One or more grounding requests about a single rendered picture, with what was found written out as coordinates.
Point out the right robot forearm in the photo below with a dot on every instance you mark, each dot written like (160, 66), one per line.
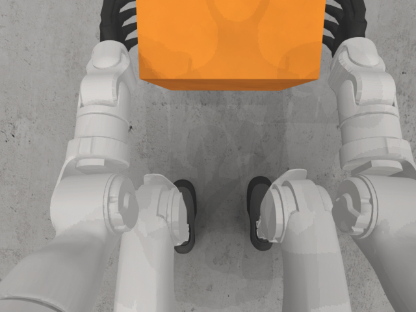
(367, 107)

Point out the robot left foot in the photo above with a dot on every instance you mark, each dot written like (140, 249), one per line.
(189, 197)

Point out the robot right hand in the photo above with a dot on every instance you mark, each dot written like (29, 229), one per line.
(351, 20)

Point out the right robot upper arm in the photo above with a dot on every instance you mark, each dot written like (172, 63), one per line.
(379, 213)

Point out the left robot forearm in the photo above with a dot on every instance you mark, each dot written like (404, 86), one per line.
(103, 115)

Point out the left robot upper arm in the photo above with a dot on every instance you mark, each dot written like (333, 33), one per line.
(89, 214)

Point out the robot right foot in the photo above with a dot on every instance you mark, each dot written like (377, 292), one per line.
(256, 191)

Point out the robot left hand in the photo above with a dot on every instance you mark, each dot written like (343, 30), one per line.
(111, 22)

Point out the carton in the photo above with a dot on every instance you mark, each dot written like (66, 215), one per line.
(249, 45)

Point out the robot foot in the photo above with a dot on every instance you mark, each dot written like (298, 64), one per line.
(256, 191)
(189, 197)

